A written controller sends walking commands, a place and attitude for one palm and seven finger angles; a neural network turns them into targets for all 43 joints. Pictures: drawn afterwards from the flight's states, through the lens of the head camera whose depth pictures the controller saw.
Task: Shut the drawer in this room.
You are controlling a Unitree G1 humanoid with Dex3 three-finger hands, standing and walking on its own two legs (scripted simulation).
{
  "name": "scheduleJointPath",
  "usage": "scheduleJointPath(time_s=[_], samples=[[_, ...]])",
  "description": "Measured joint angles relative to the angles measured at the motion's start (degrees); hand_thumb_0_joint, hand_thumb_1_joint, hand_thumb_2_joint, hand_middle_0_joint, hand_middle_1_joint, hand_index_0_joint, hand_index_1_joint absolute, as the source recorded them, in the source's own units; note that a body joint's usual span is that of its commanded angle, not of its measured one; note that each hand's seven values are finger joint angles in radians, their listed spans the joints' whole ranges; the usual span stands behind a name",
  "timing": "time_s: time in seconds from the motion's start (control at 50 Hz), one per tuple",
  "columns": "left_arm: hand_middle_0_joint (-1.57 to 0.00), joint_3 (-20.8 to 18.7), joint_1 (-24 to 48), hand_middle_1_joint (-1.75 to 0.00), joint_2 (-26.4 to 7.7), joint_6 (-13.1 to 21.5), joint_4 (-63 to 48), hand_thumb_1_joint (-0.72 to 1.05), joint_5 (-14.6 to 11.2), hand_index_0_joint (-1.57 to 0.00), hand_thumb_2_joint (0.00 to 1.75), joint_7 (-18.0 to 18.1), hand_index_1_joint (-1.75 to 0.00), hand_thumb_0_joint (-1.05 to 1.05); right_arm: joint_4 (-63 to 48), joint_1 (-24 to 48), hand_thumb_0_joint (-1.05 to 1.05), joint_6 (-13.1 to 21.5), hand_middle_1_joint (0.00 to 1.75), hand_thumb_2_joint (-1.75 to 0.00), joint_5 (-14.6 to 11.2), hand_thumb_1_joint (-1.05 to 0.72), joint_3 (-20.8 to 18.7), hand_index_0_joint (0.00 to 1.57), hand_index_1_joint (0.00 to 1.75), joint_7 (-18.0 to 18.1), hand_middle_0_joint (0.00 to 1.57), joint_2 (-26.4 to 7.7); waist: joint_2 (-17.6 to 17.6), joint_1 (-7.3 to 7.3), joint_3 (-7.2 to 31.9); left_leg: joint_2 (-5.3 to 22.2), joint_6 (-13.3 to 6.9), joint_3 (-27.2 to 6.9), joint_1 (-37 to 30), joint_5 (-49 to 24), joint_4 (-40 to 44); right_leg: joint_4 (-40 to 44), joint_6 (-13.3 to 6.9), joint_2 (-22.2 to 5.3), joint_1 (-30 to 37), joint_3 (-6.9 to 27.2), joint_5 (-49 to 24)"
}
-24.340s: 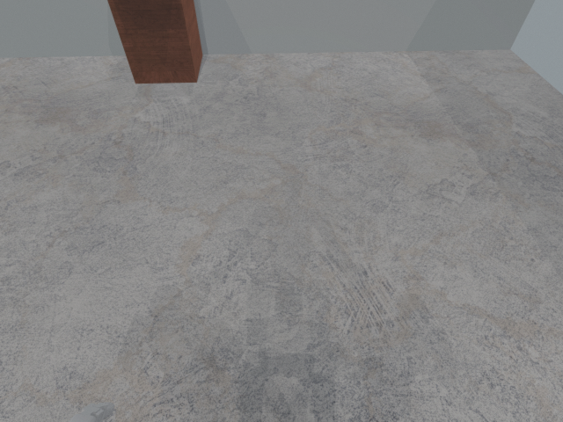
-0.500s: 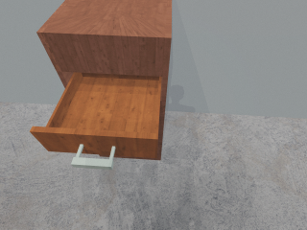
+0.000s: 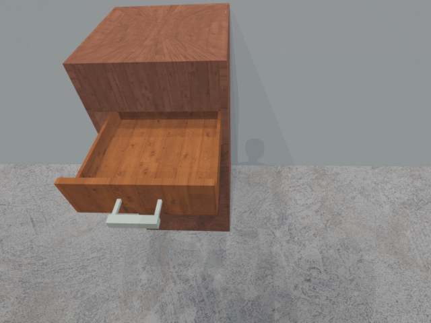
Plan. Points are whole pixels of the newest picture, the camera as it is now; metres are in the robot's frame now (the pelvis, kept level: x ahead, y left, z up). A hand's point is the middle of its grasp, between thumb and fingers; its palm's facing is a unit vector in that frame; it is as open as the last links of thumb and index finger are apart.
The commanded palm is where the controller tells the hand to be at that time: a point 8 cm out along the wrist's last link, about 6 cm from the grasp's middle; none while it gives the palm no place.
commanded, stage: come to a stop and stand still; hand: left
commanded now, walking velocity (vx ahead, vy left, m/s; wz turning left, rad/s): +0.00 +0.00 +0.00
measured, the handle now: (136, 212) +0.38 +0.22 -0.07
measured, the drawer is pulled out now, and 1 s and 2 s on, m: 0.28 0.28 0.28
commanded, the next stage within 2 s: look again from close up in 0.20 s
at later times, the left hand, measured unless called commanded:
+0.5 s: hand out of the picture +0.01 +0.17 -0.17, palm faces +0.03 -0.98 -0.21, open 7.3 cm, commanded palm none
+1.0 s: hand out of the picture +0.10 +0.20 -0.12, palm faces +0.22 -0.95 -0.22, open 7.2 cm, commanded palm +0.11 +0.23 -0.06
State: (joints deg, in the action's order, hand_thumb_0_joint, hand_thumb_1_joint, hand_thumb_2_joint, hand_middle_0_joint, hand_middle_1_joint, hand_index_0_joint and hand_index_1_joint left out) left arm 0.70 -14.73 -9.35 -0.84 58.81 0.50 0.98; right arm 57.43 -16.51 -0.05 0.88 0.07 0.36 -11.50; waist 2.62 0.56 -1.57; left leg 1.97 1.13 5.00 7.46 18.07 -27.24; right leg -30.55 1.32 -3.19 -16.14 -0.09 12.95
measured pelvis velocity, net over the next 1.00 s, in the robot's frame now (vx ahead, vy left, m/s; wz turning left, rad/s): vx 0.01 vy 0.00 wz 0.03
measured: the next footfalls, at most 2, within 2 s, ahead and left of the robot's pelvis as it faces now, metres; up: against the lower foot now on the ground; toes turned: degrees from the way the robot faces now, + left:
none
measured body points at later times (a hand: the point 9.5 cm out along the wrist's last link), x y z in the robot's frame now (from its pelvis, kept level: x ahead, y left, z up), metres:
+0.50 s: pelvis +0.01 -0.01 +0.00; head +0.03 -0.02 +0.45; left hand +0.01 +0.22 -0.15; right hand -0.02 -0.22 -0.17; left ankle -0.04 +0.13 -0.74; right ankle +0.04 -0.13 -0.74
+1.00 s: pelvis +0.01 +0.00 +0.00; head +0.03 -0.01 +0.45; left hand +0.09 +0.24 -0.10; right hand +0.04 -0.23 -0.15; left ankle -0.04 +0.13 -0.74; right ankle +0.04 -0.13 -0.74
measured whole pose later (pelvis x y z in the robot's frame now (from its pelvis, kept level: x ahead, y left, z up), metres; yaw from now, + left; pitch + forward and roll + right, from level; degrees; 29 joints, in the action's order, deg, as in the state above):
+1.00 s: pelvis +0.01 +0.00 +0.00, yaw +2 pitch -1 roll +1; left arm -1.1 -25.0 -9.8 -1.0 29.3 -5.6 4.5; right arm 56.0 -20.4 9.5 -1.8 0.2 3.8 -10.0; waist 1.1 -0.3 -1.9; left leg 2.2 1.3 3.6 8.0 19.1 -27.8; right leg -30.4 1.3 -3.4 -15.6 -1.7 14.0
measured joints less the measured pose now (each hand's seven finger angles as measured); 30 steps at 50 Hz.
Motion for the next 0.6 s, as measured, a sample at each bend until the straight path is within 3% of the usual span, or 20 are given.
scheduleJointPath(time_s=[0.26,0.6], samples=[[-0.20,-0.03,-1.41,-0.30,0.77,0.79,3.98,0.91,-0.29,-0.20,0.90,0.15,-0.30,0.01,6.27,-4.06,0.01,0.23,0.30,-0.90,-0.38,-0.91,0.59,0.20,0.30,0.35,0.20,1.26,-0.46,0.16,-1.90,0.52,0.69,-0.79,-0.36,-0.59,1.41,1.15,-0.52,0.44,0.56,-0.92,-0.18],[-0.20,-0.43,0.28,-0.30,0.70,1.27,5.64,0.92,-0.13,-0.20,0.90,0.60,-0.30,0.01,7.23,-0.70,0.00,1.02,0.30,-0.90,-0.45,-0.91,0.56,0.20,0.30,0.84,0.20,3.55,-1.27,-0.33,-1.49,0.82,0.79,-0.96,-1.79,-0.29,2.25,2.25,-0.49,0.74,2.17,-1.21,0.02]])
